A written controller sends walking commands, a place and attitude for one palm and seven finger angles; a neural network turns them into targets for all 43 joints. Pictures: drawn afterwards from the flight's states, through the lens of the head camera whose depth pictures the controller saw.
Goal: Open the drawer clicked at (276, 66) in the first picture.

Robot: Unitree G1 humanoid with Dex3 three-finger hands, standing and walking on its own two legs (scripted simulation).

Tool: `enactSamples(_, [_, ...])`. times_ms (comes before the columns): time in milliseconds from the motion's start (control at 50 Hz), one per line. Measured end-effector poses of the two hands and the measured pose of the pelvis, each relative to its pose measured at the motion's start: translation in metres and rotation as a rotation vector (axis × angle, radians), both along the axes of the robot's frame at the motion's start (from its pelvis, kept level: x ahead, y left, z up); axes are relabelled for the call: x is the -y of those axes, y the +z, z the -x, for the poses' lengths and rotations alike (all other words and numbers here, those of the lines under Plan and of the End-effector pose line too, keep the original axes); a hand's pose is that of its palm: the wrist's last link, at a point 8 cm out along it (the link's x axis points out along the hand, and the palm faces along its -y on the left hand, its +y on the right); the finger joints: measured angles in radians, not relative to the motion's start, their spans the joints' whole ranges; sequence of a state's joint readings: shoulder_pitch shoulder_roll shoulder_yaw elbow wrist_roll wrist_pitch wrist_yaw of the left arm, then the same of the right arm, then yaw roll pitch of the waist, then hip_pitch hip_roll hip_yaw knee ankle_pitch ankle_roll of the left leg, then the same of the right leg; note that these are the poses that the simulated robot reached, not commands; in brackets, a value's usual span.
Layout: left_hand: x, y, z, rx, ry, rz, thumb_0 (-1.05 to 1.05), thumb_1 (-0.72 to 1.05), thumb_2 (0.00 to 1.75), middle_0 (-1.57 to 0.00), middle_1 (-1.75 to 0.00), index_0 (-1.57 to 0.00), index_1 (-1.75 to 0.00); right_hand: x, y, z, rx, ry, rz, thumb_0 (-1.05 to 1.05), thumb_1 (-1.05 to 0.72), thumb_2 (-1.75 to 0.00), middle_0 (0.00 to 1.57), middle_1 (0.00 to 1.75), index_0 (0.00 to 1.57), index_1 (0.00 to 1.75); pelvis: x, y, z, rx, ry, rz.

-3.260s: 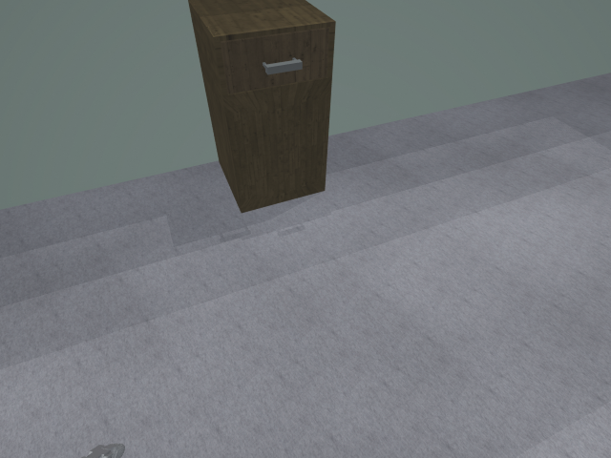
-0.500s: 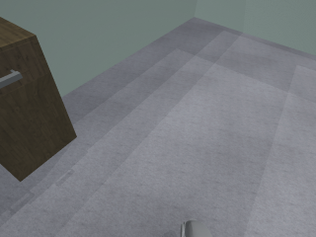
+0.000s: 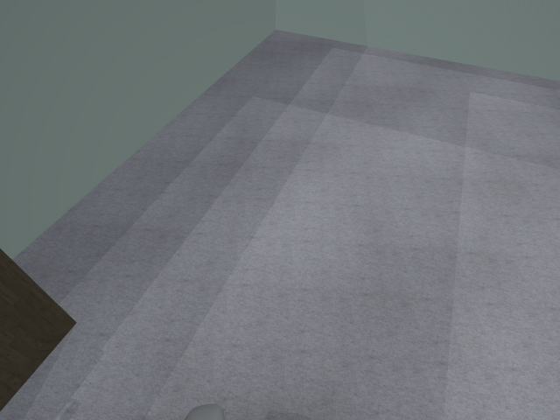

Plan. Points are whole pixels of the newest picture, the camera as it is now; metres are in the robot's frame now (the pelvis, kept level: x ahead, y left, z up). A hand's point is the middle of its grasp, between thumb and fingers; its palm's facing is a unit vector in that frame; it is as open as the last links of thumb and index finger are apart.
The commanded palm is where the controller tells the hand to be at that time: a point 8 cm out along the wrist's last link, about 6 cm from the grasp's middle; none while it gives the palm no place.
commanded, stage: walk to a spot facing it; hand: left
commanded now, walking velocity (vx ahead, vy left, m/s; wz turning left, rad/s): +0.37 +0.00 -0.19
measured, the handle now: out of the picture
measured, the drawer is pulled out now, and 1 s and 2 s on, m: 0.00 0.00 0.00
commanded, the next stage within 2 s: turn to face it in 0.44 s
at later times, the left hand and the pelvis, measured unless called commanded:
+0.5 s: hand (166, 348) +0.28 +0.22 -0.17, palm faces -0.15 -0.97 -0.17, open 7.4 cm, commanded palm none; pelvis +0.18 +0.04 +0.01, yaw -13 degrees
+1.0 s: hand (222, 299) +0.37 +0.13 -0.16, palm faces -0.06 -0.98 -0.17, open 7.3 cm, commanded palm none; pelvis +0.23 -0.02 +0.00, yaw -4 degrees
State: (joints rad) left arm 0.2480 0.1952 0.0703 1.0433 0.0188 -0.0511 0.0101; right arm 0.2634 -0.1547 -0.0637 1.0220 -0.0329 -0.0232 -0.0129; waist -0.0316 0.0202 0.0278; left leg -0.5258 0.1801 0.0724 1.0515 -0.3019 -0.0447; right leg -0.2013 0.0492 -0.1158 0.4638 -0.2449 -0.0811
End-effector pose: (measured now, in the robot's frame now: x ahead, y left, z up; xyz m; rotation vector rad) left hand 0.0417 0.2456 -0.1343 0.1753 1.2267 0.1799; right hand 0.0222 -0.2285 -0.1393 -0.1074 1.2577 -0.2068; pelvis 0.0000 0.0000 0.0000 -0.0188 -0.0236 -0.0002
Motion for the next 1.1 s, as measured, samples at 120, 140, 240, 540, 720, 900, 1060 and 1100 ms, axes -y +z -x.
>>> enactSamples(120, [-0.019, -0.006, -0.006, -0.092, 0.039, 0.029, 0.0, 0.92, 0.9, -0.2, -0.3, -0.2, -0.3, -0.003, 0.017, -0.102, 0.122, 0.075, 0.044, 0.02, -0.94, -0.9, 0.19, 0.3, 0.19, 0.3, -0.021, 0.001, -0.05, -0.008, -0.02, 0.007])
enactSamples(140, [-0.022, -0.009, -0.008, -0.108, 0.049, 0.039, 0.0, 0.92, 0.9, -0.2, -0.3, -0.2, -0.3, -0.007, 0.018, -0.116, 0.131, 0.087, 0.05, 0.02, -0.94, -0.9, 0.19, 0.3, 0.19, 0.3, -0.026, -0.001, -0.06, -0.008, -0.022, 0.01])
enactSamples(240, [-0.037, -0.028, -0.027, -0.207, 0.048, 0.082, 0.0, 0.91, 0.9, -0.2, -0.3, -0.2, -0.3, -0.032, 0.018, -0.17, 0.186, 0.097, 0.074, 0.01, -0.92, -0.9, 0.19, 0.3, 0.19, 0.3, -0.048, -0.011, -0.104, 0.002, -0.074, 0.0])
enactSamples(540, [-0.011, 0.0, -0.27, -0.018, -0.233, 0.043, 0.01, 0.91, 0.9, -0.2, -0.3, -0.19, -0.3, -0.04, 0.005, -0.102, -0.113, -0.231, 0.011, 0.0, -0.93, -0.9, 0.2, 0.3, 0.2, 0.3, -0.036, 0.003, -0.19, -0.003, -0.25, -0.027])
enactSamples(720, [0.066, 0.007, -0.369, 0.142, -0.378, -0.013, 0.0, 0.91, 0.9, -0.2, -0.3, -0.19, -0.3, -0.024, -0.035, -0.091, -0.252, -0.328, -0.113, 0.01, -0.91, -0.9, 0.2, 0.3, 0.2, 0.3, 0.01, -0.018, -0.227, 0.007, -0.256, -0.033])
enactSamples(900, [0.091, 0.015, -0.35, 0.159, -0.255, 0.062, 0.0, 0.91, 0.9, -0.2, -0.3, -0.2, -0.3, 0.002, -0.016, -0.161, -0.147, -0.202, -0.101, 0.01, -0.91, -0.9, 0.2, 0.3, 0.2, 0.3, 0.024, 0.0, -0.233, 0.006, -0.148, -0.039])
enactSamples(1060, [0.041, -0.004, -0.3, 0.111, -0.075, 0.049, -0.01, 0.92, 0.9, -0.21, -0.3, -0.2, -0.3, 0.02, -0.001, -0.222, -0.06, -0.039, 0.001, 0.01, -0.91, -0.9, 0.19, 0.3, 0.2, 0.3, 0.011, -0.006, -0.226, -0.012, -0.036, -0.015])
enactSamples(1100, [0.021, -0.014, -0.282, 0.081, -0.031, 0.042, -0.01, 0.91, 0.9, -0.21, -0.3, -0.2, -0.3, 0.02, 0.0, -0.236, -0.032, 0.003, 0.034, 0.01, -0.91, -0.9, 0.19, 0.3, 0.2, 0.3, 0.003, -0.012, -0.224, -0.018, -0.01, -0.004])
